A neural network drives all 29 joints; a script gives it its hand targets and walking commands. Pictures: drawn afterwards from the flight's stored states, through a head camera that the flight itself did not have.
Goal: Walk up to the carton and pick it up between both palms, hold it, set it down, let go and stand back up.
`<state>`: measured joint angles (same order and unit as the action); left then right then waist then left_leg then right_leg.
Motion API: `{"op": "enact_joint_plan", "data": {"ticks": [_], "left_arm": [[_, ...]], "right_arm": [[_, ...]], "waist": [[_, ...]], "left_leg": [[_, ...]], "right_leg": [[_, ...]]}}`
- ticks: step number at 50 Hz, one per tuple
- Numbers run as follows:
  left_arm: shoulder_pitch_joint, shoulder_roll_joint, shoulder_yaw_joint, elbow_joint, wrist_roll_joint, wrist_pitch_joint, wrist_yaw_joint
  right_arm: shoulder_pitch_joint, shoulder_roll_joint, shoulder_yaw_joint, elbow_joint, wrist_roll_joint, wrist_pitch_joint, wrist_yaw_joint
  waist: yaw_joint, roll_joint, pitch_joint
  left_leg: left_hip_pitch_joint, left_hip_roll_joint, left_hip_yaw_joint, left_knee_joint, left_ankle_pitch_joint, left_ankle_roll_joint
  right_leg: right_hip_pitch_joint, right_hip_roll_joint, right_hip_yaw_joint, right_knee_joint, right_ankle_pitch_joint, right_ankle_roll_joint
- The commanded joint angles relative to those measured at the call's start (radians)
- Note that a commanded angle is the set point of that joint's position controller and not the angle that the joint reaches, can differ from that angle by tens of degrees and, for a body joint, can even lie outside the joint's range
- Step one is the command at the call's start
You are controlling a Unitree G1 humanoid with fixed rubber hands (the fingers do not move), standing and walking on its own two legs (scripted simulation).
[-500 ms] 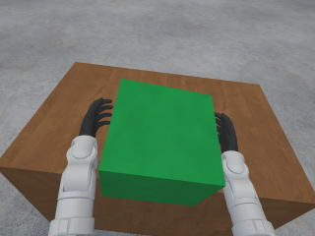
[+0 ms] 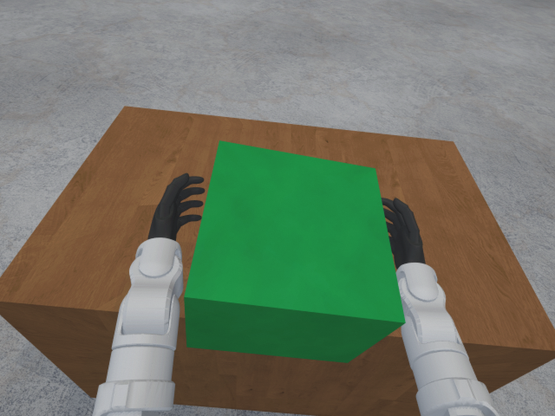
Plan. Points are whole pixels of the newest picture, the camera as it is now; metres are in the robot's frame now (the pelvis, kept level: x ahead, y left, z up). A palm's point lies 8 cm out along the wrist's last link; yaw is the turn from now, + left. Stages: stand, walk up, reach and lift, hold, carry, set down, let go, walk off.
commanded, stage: set down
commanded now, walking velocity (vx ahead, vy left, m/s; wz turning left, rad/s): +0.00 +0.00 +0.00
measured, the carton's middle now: (284, 254) +0.35 -0.03 +0.05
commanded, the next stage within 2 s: none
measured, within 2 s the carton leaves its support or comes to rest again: neither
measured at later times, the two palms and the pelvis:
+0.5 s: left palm (181, 220) +0.37 +0.12 +0.11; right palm (410, 238) +0.36 -0.22 +0.09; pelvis -0.01 -0.02 +0.00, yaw +2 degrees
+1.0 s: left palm (191, 215) +0.41 +0.11 +0.08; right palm (405, 233) +0.38 -0.23 +0.07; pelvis +0.00 -0.02 +0.00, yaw +2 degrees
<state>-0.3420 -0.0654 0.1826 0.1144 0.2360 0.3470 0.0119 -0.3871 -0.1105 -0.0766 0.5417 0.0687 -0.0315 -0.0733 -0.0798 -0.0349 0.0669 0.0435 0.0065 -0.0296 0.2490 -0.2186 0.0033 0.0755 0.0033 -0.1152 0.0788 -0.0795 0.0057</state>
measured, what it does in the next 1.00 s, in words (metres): stands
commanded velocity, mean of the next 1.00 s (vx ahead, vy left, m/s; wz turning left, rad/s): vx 0.00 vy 0.00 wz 0.00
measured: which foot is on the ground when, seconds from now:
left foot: down 0.00-1.00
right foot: down 0.00-1.00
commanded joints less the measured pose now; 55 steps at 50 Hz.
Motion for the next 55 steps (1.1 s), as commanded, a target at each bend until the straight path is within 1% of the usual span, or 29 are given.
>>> {"op": "enact_joint_plan", "data": {"ticks": [1,2,3,4,5,8,9,12,13,14,16,19,20,23,27,31,32,33,35,37,41,43,46,47,49,50,52,54,55], "left_arm": [[-0.581,-0.363,-0.442,-0.144,-0.062,-0.104,-0.075],[-0.578,-0.365,-0.428,-0.084,-0.064,-0.112,-0.078],[-0.578,-0.371,-0.411,-0.072,-0.059,-0.119,-0.079],[-0.595,-0.371,-0.382,-0.038,-0.05,-0.125,-0.085],[-0.595,-0.358,-0.362,-0.012,-0.044,-0.133,-0.089],[-0.634,-0.34,-0.28,0.094,-0.017,-0.14,-0.099],[-0.645,-0.334,-0.277,0.097,-0.017,-0.151,-0.101],[-0.731,-0.353,-0.276,0.127,-0.017,-0.217,-0.099],[-0.737,-0.36,-0.26,0.163,-0.01,-0.22,-0.095],[-0.747,-0.354,-0.249,0.185,0.0,-0.225,-0.094],[-0.774,-0.356,-0.221,0.229,-0.011,-0.245,-0.098],[-0.8,-0.338,-0.175,0.329,-0.007,-0.273,-0.106],[-0.833,-0.338,-0.171,0.327,-0.007,-0.289,-0.104],[-0.85,-0.343,-0.146,0.383,0.003,-0.32,-0.101],[-0.881,-0.351,-0.137,0.428,-0.009,-0.353,-0.113],[-0.922,-0.37,-0.135,0.454,-0.002,-0.393,-0.105],[-0.926,-0.366,-0.125,0.466,0.001,-0.398,-0.105],[-0.944,-0.376,-0.125,0.48,-0.004,-0.412,-0.103],[-0.965,-0.394,-0.135,0.464,0.004,-0.437,-0.09],[-0.962,-0.377,-0.106,0.529,0.003,-0.439,-0.091],[-0.972,-0.382,-0.098,0.538,-0.003,-0.444,-0.083],[-0.969,-0.405,-0.106,0.544,0.007,-0.451,-0.081],[-0.976,-0.409,-0.098,0.576,0.003,-0.471,-0.08],[-0.964,-0.399,-0.081,0.585,0.008,-0.474,-0.081],[-0.947,-0.414,-0.081,0.576,0.024,-0.482,-0.079],[-0.971,-0.407,-0.088,0.574,0.014,-0.486,-0.074],[-0.962,-0.41,-0.081,0.61,0.019,-0.484,-0.071],[-0.959,-0.405,-0.093,0.615,0.016,-0.486,-0.067],[-0.967,-0.412,-0.112,0.585,0.006,-0.495,-0.063]], "right_arm": [[-0.633,0.301,0.215,-0.227,-0.037,-0.109,0.132],[-0.648,0.311,0.207,-0.24,-0.056,-0.116,0.131],[-0.643,0.32,0.203,-0.218,-0.055,-0.114,0.133],[-0.647,0.33,0.199,-0.194,-0.071,-0.11,0.139],[-0.653,0.332,0.186,-0.167,-0.079,-0.116,0.143],[-0.697,0.33,0.141,-0.092,-0.125,-0.11,0.155],[-0.699,0.334,0.12,-0.086,-0.138,-0.115,0.154],[-0.772,0.375,0.1,-0.089,-0.178,-0.16,0.164],[-0.767,0.374,0.091,-0.057,-0.178,-0.156,0.167],[-0.779,0.367,0.067,-0.012,-0.192,-0.155,0.172],[-0.79,0.387,0.057,0.019,-0.208,-0.158,0.176],[-0.836,0.408,0.048,0.044,-0.232,-0.167,0.171],[-0.862,0.401,0.021,0.052,-0.251,-0.173,0.174],[-0.836,0.402,-0.031,0.134,-0.287,-0.171,0.176],[-0.858,0.432,-0.051,0.123,-0.318,-0.173,0.168],[-0.879,0.454,-0.048,0.154,-0.332,-0.188,0.171],[-0.869,0.451,-0.056,0.17,-0.329,-0.188,0.174],[-0.889,0.465,-0.051,0.155,-0.343,-0.199,0.173],[-0.894,0.466,-0.086,0.194,-0.361,-0.205,0.182],[-0.911,0.471,-0.083,0.188,-0.37,-0.197,0.184],[-0.921,0.477,-0.096,0.209,-0.378,-0.2,0.19],[-0.918,0.482,-0.098,0.211,-0.391,-0.205,0.192],[-0.934,0.505,-0.078,0.19,-0.4,-0.215,0.188],[-0.923,0.511,-0.076,0.2,-0.398,-0.219,0.187],[-0.912,0.514,-0.089,0.215,-0.4,-0.23,0.186],[-0.927,0.497,-0.104,0.231,-0.403,-0.232,0.188],[-0.924,0.491,-0.103,0.243,-0.402,-0.228,0.192],[-0.911,0.48,-0.137,0.259,-0.417,-0.227,0.194],[-0.92,0.472,-0.139,0.244,-0.406,-0.238,0.196]], "waist": [[-0.023,0.095,-0.44],[-0.022,0.072,-0.457],[-0.014,0.076,-0.443],[-0.018,0.04,-0.434],[-0.008,0.028,-0.429],[0.003,0.008,-0.403],[-0.006,0.017,-0.413],[0.001,0.024,-0.532],[-0.003,0.049,-0.507],[0.002,0.049,-0.502],[-0.003,0.016,-0.496],[0.018,-0.022,-0.517],[0.01,-0.012,-0.526],[-0.011,0.029,-0.517],[-0.033,0.011,-0.555],[-0.027,0.036,-0.602],[-0.021,0.048,-0.612],[-0.022,0.03,-0.636],[-0.022,0.061,-0.666],[-0.023,0.034,-0.639],[-0.012,0.028,-0.673],[-0.015,0.04,-0.698],[-0.016,-0.005,-0.717],[-0.006,0.005,-0.712],[-0.009,0.006,-0.72],[-0.023,0.021,-0.739],[-0.011,0.025,-0.711],[-0.035,0.037,-0.699],[-0.042,0.05,-0.735]], "left_leg": [[0.049,-0.018,-0.001,0.027,0.546,-0.124],[0.039,-0.023,-0.004,0.036,0.537,-0.112],[0.02,-0.021,-0.009,0.028,0.536,-0.109],[0.012,-0.023,-0.011,0.029,0.513,-0.101],[-0.013,-0.029,-0.007,0.024,0.479,-0.093],[-0.067,-0.033,-0.005,-0.017,0.352,-0.079],[-0.088,-0.036,-0.003,-0.021,0.323,-0.072],[-0.096,-0.037,-0.007,-0.023,0.332,-0.072],[-0.102,-0.035,-0.006,-0.027,0.346,-0.072],[-0.11,-0.033,-0.004,-0.029,0.342,-0.076],[-0.128,-0.037,-0.01,-0.021,0.331,-0.063],[-0.207,-0.039,-0.006,-0.045,0.297,-0.036],[-0.222,-0.035,-0.013,-0.058,0.268,-0.036],[-0.182,-0.038,-0.012,-0.052,0.304,-0.047],[-0.217,-0.034,-0.021,-0.048,0.318,-0.038],[-0.223,-0.039,-0.019,-0.041,0.367,-0.041],[-0.225,-0.035,-0.024,-0.042,0.357,-0.043],[-0.24,-0.035,-0.024,-0.042,0.356,-0.042],[-0.223,-0.031,-0.024,-0.049,0.384,-0.05],[-0.232,-0.03,-0.031,-0.043,0.378,-0.044],[-0.22,-0.026,-0.031,-0.051,0.383,-0.049],[-0.219,-0.03,-0.028,-0.037,0.432,-0.048],[-0.269,-0.031,-0.029,-0.033,0.449,-0.034],[-0.314,-0.035,-0.029,-0.031,0.46,-0.029],[-0.324,-0.037,-0.032,-0.041,0.468,-0.026],[-0.314,-0.032,-0.037,-0.044,0.46,-0.032],[-0.309,-0.034,-0.033,-0.033,0.481,-0.039],[-0.271,-0.033,-0.034,-0.033,0.459,-0.051],[-0.223,-0.03,-0.038,-0.017,0.51,-0.062]], "right_leg": [[0.173,0.058,0.003,0.095,0.393,0.011],[0.179,0.05,0.0,0.096,0.408,0.012],[0.182,0.049,0.004,0.103,0.428,0.014],[0.185,0.047,0.006,0.111,0.438,0.022],[0.21,0.044,0.002,0.117,0.451,0.022],[0.223,0.039,0.001,0.115,0.397,0.028],[0.232,0.031,0.004,0.122,0.393,0.032],[0.24,0.032,-0.006,0.14,0.443,0.03],[0.242,0.032,-0.001,0.144,0.454,0.028],[0.241,0.032,-0.008,0.138,0.434,0.025],[0.239,0.027,0.0,0.142,0.45,0.03],[0.293,0.016,0.006,0.164,0.492,0.041],[0.3,0.016,0.003,0.162,0.476,0.035],[0.243,0.022,0.004,0.15,0.464,0.038],[0.261,0.016,0.007,0.152,0.502,0.036],[0.271,0.013,0.009,0.165,0.568,0.033],[0.263,0.009,0.01,0.162,0.547,0.024],[0.272,0.015,0.005,0.158,0.538,0.024],[0.241,0.019,0.002,0.162,0.549,0.018],[0.234,0.018,0.003,0.16,0.547,0.021],[0.217,0.02,-0.001,0.158,0.522,0.022],[0.23,0.023,0.002,0.162,0.58,0.02],[0.263,0.017,0.009,0.188,0.664,0.027],[0.298,0.011,0.018,0.201,0.709,0.028],[0.319,0.006,0.026,0.209,0.745,0.029],[0.285,0.008,0.02,0.2,0.72,0.023],[0.276,0.013,0.017,0.199,0.714,0.022],[0.22,0.014,0.009,0.181,0.644,0.023],[0.168,0.022,0.004,0.183,0.658,0.022]]}}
